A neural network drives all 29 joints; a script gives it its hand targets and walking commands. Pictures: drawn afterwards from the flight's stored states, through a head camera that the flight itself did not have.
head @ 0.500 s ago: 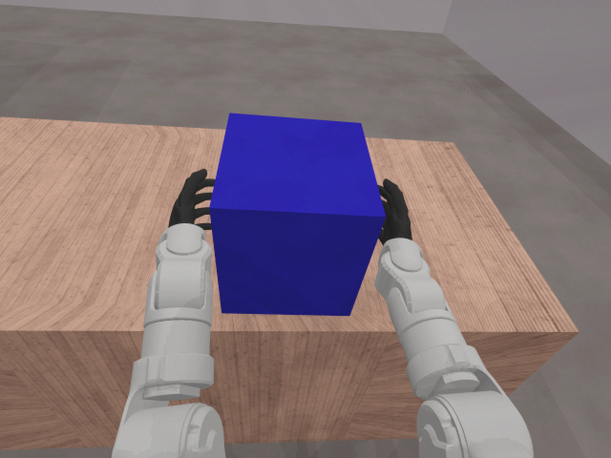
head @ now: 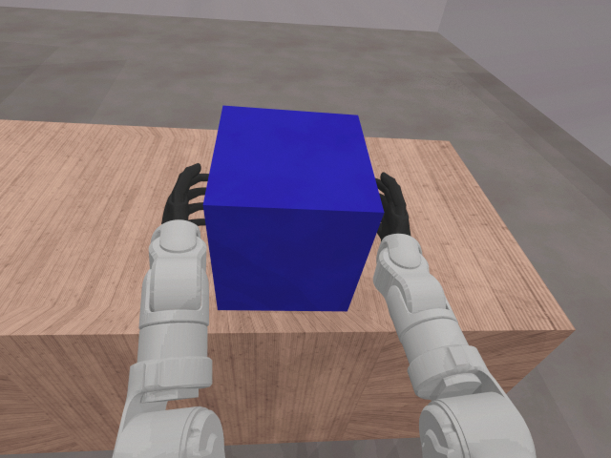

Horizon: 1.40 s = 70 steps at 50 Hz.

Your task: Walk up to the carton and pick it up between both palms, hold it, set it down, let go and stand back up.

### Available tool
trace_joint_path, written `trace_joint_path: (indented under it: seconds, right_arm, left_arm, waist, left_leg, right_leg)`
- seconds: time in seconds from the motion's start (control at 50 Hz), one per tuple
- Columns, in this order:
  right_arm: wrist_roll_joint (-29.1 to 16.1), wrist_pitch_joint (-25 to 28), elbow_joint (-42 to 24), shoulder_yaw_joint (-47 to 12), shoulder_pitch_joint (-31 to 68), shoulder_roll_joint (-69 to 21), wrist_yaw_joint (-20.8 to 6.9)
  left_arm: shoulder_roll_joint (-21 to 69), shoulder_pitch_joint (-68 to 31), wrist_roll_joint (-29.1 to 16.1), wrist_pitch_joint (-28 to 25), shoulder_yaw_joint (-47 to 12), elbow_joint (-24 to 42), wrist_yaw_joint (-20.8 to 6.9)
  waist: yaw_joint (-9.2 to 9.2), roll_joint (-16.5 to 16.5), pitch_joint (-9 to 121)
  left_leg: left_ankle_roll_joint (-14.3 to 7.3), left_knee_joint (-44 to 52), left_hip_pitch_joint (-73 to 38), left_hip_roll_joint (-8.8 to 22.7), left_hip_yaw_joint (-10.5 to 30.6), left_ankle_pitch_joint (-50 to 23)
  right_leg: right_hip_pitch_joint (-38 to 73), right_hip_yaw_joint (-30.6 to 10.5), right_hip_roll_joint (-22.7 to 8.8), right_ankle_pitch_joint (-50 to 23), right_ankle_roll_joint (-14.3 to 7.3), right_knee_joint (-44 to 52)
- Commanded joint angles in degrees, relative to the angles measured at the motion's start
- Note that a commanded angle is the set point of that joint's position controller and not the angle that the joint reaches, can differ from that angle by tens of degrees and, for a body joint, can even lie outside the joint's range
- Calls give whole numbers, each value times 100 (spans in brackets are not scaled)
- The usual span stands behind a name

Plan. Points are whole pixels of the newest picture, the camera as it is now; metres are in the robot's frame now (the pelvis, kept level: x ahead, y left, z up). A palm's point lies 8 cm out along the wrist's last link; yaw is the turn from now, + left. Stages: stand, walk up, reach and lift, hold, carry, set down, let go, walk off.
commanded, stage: reach and lift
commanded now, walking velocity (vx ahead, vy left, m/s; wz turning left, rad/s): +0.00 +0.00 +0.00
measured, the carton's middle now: (287, 212) +0.42 +0.00 +0.12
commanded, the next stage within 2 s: hold in 0.20 s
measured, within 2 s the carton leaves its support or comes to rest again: neither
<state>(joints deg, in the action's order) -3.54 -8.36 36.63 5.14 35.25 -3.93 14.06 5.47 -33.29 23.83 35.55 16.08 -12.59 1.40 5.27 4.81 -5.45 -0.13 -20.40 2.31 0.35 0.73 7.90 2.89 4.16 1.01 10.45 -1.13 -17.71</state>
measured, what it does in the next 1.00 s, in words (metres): stands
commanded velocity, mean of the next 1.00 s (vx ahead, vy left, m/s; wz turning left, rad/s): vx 0.00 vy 0.00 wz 0.00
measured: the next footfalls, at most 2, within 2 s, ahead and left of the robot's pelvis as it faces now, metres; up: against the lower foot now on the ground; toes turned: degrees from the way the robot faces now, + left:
none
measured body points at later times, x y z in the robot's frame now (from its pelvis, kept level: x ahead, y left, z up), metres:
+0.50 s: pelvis -0.01 +0.00 +0.00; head -0.05 +0.03 +0.44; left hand +0.37 +0.14 +0.17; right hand +0.36 -0.14 +0.16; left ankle +0.05 +0.12 -0.75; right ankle +0.01 -0.10 -0.75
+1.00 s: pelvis -0.01 -0.01 +0.00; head -0.06 +0.03 +0.44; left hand +0.35 +0.15 +0.18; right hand +0.35 -0.14 +0.17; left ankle +0.05 +0.12 -0.75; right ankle +0.01 -0.10 -0.75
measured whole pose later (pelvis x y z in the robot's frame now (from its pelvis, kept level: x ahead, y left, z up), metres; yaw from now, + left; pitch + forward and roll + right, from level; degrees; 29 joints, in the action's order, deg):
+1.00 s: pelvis -0.01 -0.01 +0.00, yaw +0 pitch -14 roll +0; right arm -3.9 -12.6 32.7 4.5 36.5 -5.2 14.4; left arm 5.7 -34.0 26.6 43.1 17.5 -5.5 -1.3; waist 5.0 5.3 -7.2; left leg 0.3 -19.7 -0.9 0.4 1.0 6.8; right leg 5.2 4.5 1.0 10.6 -1.8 -19.2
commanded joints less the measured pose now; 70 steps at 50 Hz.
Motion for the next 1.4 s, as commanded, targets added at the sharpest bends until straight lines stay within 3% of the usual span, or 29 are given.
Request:
trace_joint_path:
  seconds: [0.0,0.26,0.34,0.5,0.74,0.86,0.98,1.16,1.38]
  right_arm:
    - [-171,622,-1976,-1907,4850,-2612,-883]
    - [-328,552,-2374,-2115,4955,-2627,-799]
    - [-290,434,-2233,-2042,4879,-2563,-798]
    - [-450,303,-2555,-2145,4972,-2572,-797]
    - [-328,174,-2348,-1842,4988,-2446,-841]
    - [-319,225,-2433,-1890,5003,-2524,-831]
    - [-303,236,-2429,-1872,5010,-2499,-850]
    - [-359,232,-2500,-2009,4925,-2561,-816]
    - [-481,183,-2698,-2159,4690,-2499,-752]
  left_arm:
    - [2909,-4096,-869,-488,-2659,795,-989]
    - [2873,-4041,-898,-294,-2751,1085,-1029]
    - [2790,-4028,-821,-183,-2631,1043,-1053]
    - [2797,-4093,-900,35,-2753,1469,-1064]
    - [2642,-4124,-760,275,-2489,1328,-1182]
    - [2604,-4122,-778,276,-2464,1425,-1203]
    - [2603,-4118,-740,269,-2430,1384,-1218]
    - [2518,-4124,-707,246,-2440,1557,-1206]
    - [2479,-3954,-722,291,-2562,1825,-1245]
  waist:
    - [65,-689,2764]
    - [86,-674,2876]
    - [69,-644,2536]
    - [75,-711,2668]
    - [95,-733,2237]
    - [83,-676,2470]
    - [75,-712,2351]
    - [29,-666,2430]
    - [112,-727,2465]
  left_leg:
    - [18,91,-1440,-88,-152,-1206]
    - [16,9,-1551,-110,-149,-1460]
    - [-33,136,-1434,-100,-167,-1057]
    - [-21,150,-1499,-78,-178,-1100]
    - [-86,346,-1334,-58,-259,-416]
    - [-93,266,-1450,-88,-300,-730]
    - [-106,335,-1367,-61,-273,-528]
    - [-136,280,-1367,-102,-307,-734]
    - [-76,190,-1484,-118,-295,-1080]
  right_leg:
    - [-167,232,25,-1299,363,275]
    - [2,226,41,-1512,369,241]
    - [-64,214,4,-1088,358,323]
    - [-35,211,23,-944,329,307]
    - [-200,260,-21,-149,302,405]
    - [-31,273,-20,-510,321,356]
    - [-93,269,-40,-302,299,386]
    - [22,253,-40,-623,342,345]
    - [147,233,-36,-989,342,298]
